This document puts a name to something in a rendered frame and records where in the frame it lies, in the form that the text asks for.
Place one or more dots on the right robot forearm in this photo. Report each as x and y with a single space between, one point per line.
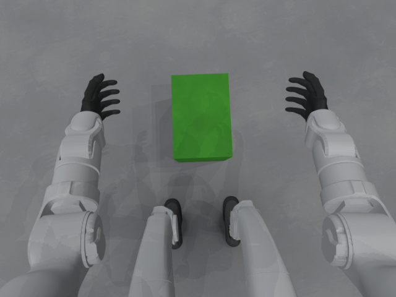
345 186

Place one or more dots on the left robot shin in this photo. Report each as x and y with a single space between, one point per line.
161 209

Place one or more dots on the left robot hand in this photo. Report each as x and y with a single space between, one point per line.
92 100

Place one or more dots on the robot right upper arm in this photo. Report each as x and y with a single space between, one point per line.
363 245

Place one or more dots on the right robot hand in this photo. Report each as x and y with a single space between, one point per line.
314 95

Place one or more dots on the left robot forearm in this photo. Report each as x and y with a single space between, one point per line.
74 186

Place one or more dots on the carton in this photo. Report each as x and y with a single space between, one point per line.
201 117

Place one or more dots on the robot left upper arm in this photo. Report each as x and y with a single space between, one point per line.
63 248

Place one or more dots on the left robot thigh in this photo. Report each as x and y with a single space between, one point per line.
153 271

